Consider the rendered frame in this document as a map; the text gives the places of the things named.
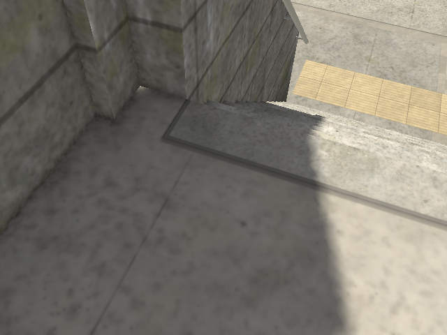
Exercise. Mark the stairs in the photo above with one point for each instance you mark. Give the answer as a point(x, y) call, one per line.
point(400, 146)

